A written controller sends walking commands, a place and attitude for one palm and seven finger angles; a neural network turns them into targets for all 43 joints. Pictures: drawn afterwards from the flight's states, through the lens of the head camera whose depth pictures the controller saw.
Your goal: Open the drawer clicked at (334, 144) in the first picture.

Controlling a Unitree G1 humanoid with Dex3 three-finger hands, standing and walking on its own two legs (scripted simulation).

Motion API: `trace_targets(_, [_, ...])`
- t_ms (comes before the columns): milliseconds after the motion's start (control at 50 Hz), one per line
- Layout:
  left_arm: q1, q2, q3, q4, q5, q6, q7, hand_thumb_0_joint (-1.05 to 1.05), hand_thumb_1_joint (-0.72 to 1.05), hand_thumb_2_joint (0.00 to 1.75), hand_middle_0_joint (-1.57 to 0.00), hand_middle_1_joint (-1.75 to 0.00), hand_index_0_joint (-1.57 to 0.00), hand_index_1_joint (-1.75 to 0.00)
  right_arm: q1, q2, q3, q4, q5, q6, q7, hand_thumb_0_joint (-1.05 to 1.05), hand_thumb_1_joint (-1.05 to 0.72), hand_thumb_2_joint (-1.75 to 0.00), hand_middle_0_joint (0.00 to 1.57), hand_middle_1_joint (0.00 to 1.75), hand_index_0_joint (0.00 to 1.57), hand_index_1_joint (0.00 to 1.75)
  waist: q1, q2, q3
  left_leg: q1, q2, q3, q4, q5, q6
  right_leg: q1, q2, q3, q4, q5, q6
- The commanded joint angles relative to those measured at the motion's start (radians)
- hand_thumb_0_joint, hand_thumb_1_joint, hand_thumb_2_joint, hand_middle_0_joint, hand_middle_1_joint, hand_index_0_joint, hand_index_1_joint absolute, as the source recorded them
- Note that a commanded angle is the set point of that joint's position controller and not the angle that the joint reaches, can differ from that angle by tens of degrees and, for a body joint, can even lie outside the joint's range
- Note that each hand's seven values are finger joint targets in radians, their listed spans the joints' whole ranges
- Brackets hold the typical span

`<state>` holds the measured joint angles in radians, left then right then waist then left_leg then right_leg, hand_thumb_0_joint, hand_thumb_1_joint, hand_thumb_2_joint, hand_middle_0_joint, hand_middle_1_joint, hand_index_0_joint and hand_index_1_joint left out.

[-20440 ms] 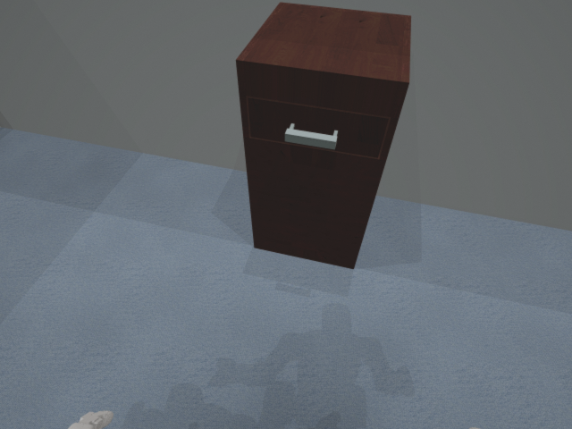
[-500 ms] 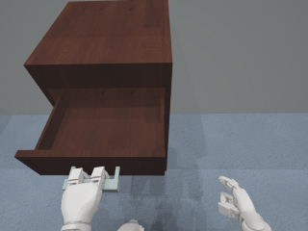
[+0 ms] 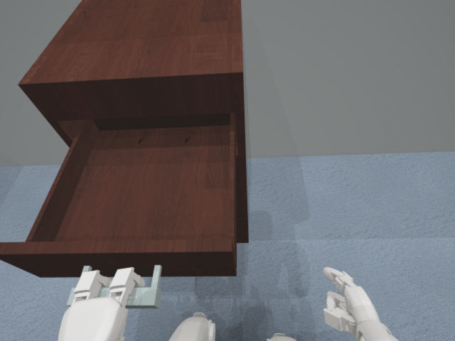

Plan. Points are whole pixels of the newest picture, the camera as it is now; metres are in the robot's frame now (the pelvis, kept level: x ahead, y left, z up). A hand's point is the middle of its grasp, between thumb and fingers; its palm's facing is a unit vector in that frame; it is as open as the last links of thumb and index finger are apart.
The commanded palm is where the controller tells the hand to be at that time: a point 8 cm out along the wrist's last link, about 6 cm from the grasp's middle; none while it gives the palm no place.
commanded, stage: pull the drawer open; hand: left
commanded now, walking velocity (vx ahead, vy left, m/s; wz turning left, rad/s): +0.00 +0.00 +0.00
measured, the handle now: (118, 284) +0.22 +0.21 +0.00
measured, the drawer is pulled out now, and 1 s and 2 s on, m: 0.30 0.30 0.30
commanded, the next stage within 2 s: open the thumb to release the handle in 0.10 s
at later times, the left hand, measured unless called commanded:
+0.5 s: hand (110, 323) +0.16 +0.21 -0.02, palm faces -0.04 -0.12 -0.99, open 8.1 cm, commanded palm +0.13 +0.21 +0.03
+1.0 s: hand (109, 323) +0.16 +0.21 -0.02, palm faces -0.01 -0.11 -0.99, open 13.8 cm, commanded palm +0.14 +0.20 +0.03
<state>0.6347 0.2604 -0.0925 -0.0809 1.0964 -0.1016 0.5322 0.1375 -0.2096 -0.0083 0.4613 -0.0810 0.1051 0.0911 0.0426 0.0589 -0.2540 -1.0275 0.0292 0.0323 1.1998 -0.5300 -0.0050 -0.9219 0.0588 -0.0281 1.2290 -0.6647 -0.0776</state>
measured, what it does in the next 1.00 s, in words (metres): stands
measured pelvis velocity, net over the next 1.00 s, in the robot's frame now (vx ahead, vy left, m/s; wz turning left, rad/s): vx -0.03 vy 0.01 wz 0.02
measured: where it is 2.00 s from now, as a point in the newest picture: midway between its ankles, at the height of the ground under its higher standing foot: outside the picture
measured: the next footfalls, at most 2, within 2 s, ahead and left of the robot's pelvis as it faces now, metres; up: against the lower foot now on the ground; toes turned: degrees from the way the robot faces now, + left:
none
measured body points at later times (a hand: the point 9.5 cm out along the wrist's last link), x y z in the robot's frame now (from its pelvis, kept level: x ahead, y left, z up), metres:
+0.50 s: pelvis -0.01 +0.00 +0.00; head +0.06 -0.04 +0.45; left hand +0.16 +0.21 +0.04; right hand +0.20 -0.22 -0.10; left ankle +0.02 +0.13 -0.63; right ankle -0.04 -0.08 -0.63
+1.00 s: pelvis -0.03 +0.01 +0.01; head +0.03 -0.02 +0.45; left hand +0.16 +0.22 +0.03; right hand +0.18 -0.21 -0.10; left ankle +0.02 +0.13 -0.63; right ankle -0.04 -0.08 -0.63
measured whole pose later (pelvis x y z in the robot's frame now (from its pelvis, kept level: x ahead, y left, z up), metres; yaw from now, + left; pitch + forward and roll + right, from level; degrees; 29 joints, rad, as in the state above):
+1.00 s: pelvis -0.03 +0.01 +0.01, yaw +1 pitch +18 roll -1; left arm 0.44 0.27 -0.16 0.07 1.11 0.01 0.59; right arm 0.14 -0.23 -0.02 0.52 -0.06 0.12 0.03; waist 0.04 0.08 -0.22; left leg -1.01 0.02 -0.01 1.18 -0.48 0.00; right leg -0.89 0.05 -0.07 1.19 -0.61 -0.07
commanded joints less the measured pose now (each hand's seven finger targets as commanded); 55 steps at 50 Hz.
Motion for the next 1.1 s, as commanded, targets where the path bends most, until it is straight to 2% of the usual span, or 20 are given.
trace_targets(0, [0.28, 0.127, 0.073, -0.126, -0.005, -0.01, 0.042, 0.0, 0.9, 0.9, -0.4, -1.35, -0.4, -1.35, -0.108, -0.073, -0.028, -0.172, 0.004, -0.052, -0.009, 0.0, -0.9, -0.9, 0.2, 0.3, 0.2, 0.3, 0.049, -0.103, -0.166, 0.256, -0.071, -0.033, -0.066, 0.332, 0.038, 0.093, -0.019, 0.113, -0.21, 0.665, 0.022])
trace_targets(80, [0.307, 0.112, 0.077, -0.096, -0.01, -0.011, 0.046, 0.0, 0.9, 0.9, -0.4, -1.35, -0.4, -1.35, -0.108, -0.068, -0.03, -0.161, 0.009, -0.051, -0.021, 0.0, -0.9, -0.9, 0.2, 0.3, 0.2, 0.3, 0.051, -0.099, -0.161, 0.232, -0.069, -0.028, -0.075, 0.34, 0.045, 0.15, -0.023, 0.087, -0.208, 0.724, 0.026])
trace_targets(100, [0.276, 0.141, 0.098, -0.103, -0.01, -0.011, 0.047, 0.0, 0.9, 0.9, -0.4, -1.35, -0.4, -1.35, -0.109, -0.069, -0.03, -0.16, 0.006, -0.05, -0.018, 0.0, -0.9, -0.9, 0.2, 0.3, 0.2, 0.3, 0.052, -0.118, -0.171, 0.244, -0.072, -0.029, -0.068, 0.335, 0.038, 0.122, -0.023, 0.116, -0.21, 0.71, 0.027])
trace_targets(160, [0.266, 0.145, 0.109, -0.096, -0.005, -0.014, 0.053, 0.0, 0.9, 0.9, -0.4, -1.35, -0.4, -1.35, -0.106, -0.072, -0.03, -0.154, 0.007, -0.051, -0.021, 0.0, -0.9, -0.9, 0.2, 0.3, 0.2, 0.3, 0.053, -0.091, -0.185, 0.262, -0.07, -0.025, -0.072, 0.35, 0.04, 0.121, -0.018, 0.108, -0.207, 0.706, 0.024])
trace_targets(180, [-0.065, 0.198, 0.125, -0.094, 0.029, 0.002, 0.079, 0.0, 0.9, 0.9, -0.4, -1.35, -0.4, -1.35, -0.092, -0.103, -0.041, -0.114, -0.001, -0.032, -0.034, 0.0, -0.9, -0.9, 0.2, 0.3, 0.2, 0.3, -0.027, -0.101, -0.123, 0.22, -0.057, -0.032, -0.046, 0.298, 0.047, 0.039, -0.023, 0.087, -0.202, 0.644, 0.029])
trace_targets(200, [-0.067, 0.191, 0.147, -0.101, 0.036, 0.0, 0.091, 0.0, 0.83, 0.87, -0.4, -1.34, -0.4, -1.34, -0.087, -0.098, -0.044, -0.118, -0.005, -0.038, -0.039, 0.0, -0.9, -0.9, 0.2, 0.3, 0.2, 0.3, 0.004, -0.075, -0.172, 0.23, -0.062, -0.021, -0.037, 0.283, 0.045, 0.043, -0.022, 0.086, -0.201, 0.59, 0.033])
trace_targets(260, [-0.009, 0.156, 0.122, -0.065, 0.011, 0.021, 0.093, 0.0, 0.62, 0.78, -0.38, -1.32, -0.38, -1.32, -0.085, -0.1, -0.044, -0.124, 0.002, -0.048, -0.046, 0.0, -0.9, -0.9, 0.2, 0.3, 0.2, 0.3, 0.013, -0.07, -0.216, 0.281, -0.063, -0.023, -0.054, 0.313, 0.049, 0.061, -0.018, 0.068, -0.207, 0.596, 0.026])
trace_targets(360, [-0.036, 0.145, 0.083, -0.046, -0.013, 0.067, 0.076, 0.0, 0.27, 0.63, -0.35, -1.28, -0.35, -1.28, -0.086, -0.101, -0.042, -0.118, 0.015, -0.04, -0.06, 0.0, -0.9, -0.9, 0.2, 0.3, 0.2, 0.3, -0.002, -0.118, -0.194, 0.268, -0.061, -0.02, -0.077, 0.295, 0.053, 0.106, -0.022, 0.061, -0.239, 0.598, 0.04])
trace_targets(420, [-0.015, 0.137, 0.064, -0.025, -0.011, 0.067, 0.066, 0.0, 0.06, 0.54, -0.34, -1.26, -0.34, -1.26, -0.087, -0.097, -0.042, -0.115, 0.022, -0.041, -0.065, 0.0, -0.9, -0.9, 0.2, 0.3, 0.2, 0.3, 0.003, -0.113, -0.16, 0.257, -0.064, -0.021, -0.094, 0.29, 0.053, 0.139, -0.024, 0.064, -0.254, 0.624, 0.041])
trace_targets(460, [-0.021, 0.158, 0.075, -0.025, -0.008, 0.062, 0.063, 0.0, -0.08, 0.48, -0.33, -1.24, -0.33, -1.24, -0.092, -0.097, -0.036, -0.112, 0.022, -0.041, -0.062, 0.0, -0.9, -0.9, 0.2, 0.3, 0.2, 0.3, 0.011, -0.103, -0.182, 0.26, -0.064, -0.017, -0.097, 0.295, 0.051, 0.147, -0.027, 0.077, -0.252, 0.626, 0.041])
trace_targets(520, [-0.009, 0.147, 0.066, -0.002, -0.009, 0.06, 0.058, 0.0, -0.29, 0.39, -0.32, -1.22, -0.32, -1.22, -0.096, -0.096, -0.039, -0.111, 0.024, -0.041, -0.063, 0.0, -0.9, -0.9, 0.2, 0.3, 0.2, 0.3, 0.005, -0.109, -0.126, 0.241, -0.063, -0.021, -0.105, 0.263, 0.052, 0.143, -0.026, 0.075, -0.271, 0.596, 0.041])
trace_targets(580, [-0.026, 0.139, 0.059, -0.008, -0.007, 0.053, 0.06, 0.0, -0.5, 0.3, -0.3, -1.2, -0.3, -1.2, -0.1, -0.099, -0.04, -0.111, 0.023, -0.042, -0.061, 0.0, -0.9, -0.9, 0.2, 0.3, 0.2, 0.3, 0.004, -0.069, -0.115, 0.247, -0.061, -0.022, -0.109, 0.248, 0.054, 0.118, -0.022, 0.069, -0.274, 0.541, 0.033])
trace_targets(680, [-0.055, 0.14, 0.067, 0.009, -0.008, 0.058, 0.067, 0.0, -0.5, 0.3, -0.3, -1.2, -0.3, -1.2, -0.1, -0.101, -0.043, -0.114, 0.022, -0.039, -0.062, 0.0, -0.9, -0.9, 0.2, 0.3, 0.2, 0.3, 0.001, -0.081, -0.095, 0.232, -0.058, -0.026, -0.112, 0.205, 0.054, 0.088, -0.017, 0.059, -0.282, 0.442, 0.03])
trace_targets(760, [-0.077, 0.148, 0.067, -0.014, -0.003, 0.066, 0.075, 0.0, -0.5, 0.3, -0.3, -1.2, -0.3, -1.2, -0.098, -0.105, -0.042, -0.116, 0.021, -0.038, -0.059, 0.0, -0.9, -0.9, 0.2, 0.3, 0.2, 0.3, 0.005, -0.053, -0.153, 0.273, -0.054, -0.024, -0.114, 0.218, 0.054, 0.069, -0.015, 0.052, -0.273, 0.418, 0.028])
trace_targets(780, [-0.064, 0.111, 0.026, 0.003, -0.007, 0.075, 0.071, 0.0, -0.5, 0.3, -0.3, -1.2, -0.3, -1.2, -0.093, -0.105, -0.043, -0.121, 0.023, -0.041, -0.061, 0.0, -0.9, -0.9, 0.2, 0.3, 0.2, 0.3, -0.005, -0.063, -0.123, 0.26, -0.056, -0.027, -0.117, 0.211, 0.057, 0.075, -0.015, 0.044, -0.278, 0.421, 0.028])
trace_targets(840, [-0.14, 0.143, 0.05, 0.013, 0.0, 0.089, 0.076, 0.0, -0.5, 0.3, -0.3, -1.2, -0.3, -1.2, -0.095, -0.109, -0.042, -0.111, 0.025, -0.037, -0.067, 0.0, -0.9, -0.9, 0.2, 0.3, 0.2, 0.3, -0.014, -0.083, -0.109, 0.25, -0.051, -0.033, -0.12, 0.195, 0.056, 0.057, -0.012, 0.046, -0.283, 0.386, 0.027])
trace_targets(880, [-0.167, 0.112, 0.008, 0.004, 0.01, 0.097, 0.08, 0.0, -0.5, 0.3, -0.3, -1.2, -0.3, -1.2, -0.092, -0.109, -0.045, -0.114, 0.026, -0.036, -0.067, 0.0, -0.9, -0.9, 0.2, 0.3, 0.2, 0.3, -0.015, -0.049, -0.118, 0.28, -0.05, -0.034, -0.129, 0.188, 0.056, 0.038, -0.01, 0.031, -0.283, 0.35, 0.025])
trace_targets(920, [-0.209, 0.119, 0.009, 0.024, 0.008, 0.112, 0.079, 0.0, -0.5, 0.3, -0.3, -1.2, -0.3, -1.2, -0.088, -0.11, -0.046, -0.104, 0.03, -0.035, -0.071, 0.0, -0.9, -0.9, 0.2, 0.3, 0.2, 0.3, -0.023, -0.079, -0.107, 0.277, -0.049, -0.035, -0.134, 0.172, 0.057, 0.035, -0.011, 0.032, -0.299, 0.323, 0.03])
trace_targets(960, [-0.26, 0.126, 0.008, 0.015, 0.008, 0.12, 0.08, 0.0, -0.5, 0.3, -0.3, -1.2, -0.3, -1.2, -0.089, -0.11, -0.043, -0.095, 0.029, -0.036, -0.075, 0.0, -0.9, -0.9, 0.2, 0.3, 0.2, 0.3, -0.025, -0.08, -0.139, 0.287, -0.046, -0.033, -0.137, 0.175, 0.057, 0.042, -0.015, 0.037, -0.299, 0.327, 0.033])
trace_targets(1080, [-0.287, 0.1, -0.031, 0.054, 0.008, 0.14, 0.072, 0.0, -0.5, 0.3, -0.3, -1.2, -0.3, -1.2, -0.083, -0.106, -0.042, -0.083, 0.038, -0.039, -0.084, 0.0, -0.9, -0.9, 0.2, 0.3, 0.2, 0.3, -0.029, -0.071, -0.117, 0.301, -0.047, -0.036, -0.157, 0.185, 0.058, 0.065, -0.011, 0.031, -0.315, 0.344, 0.031])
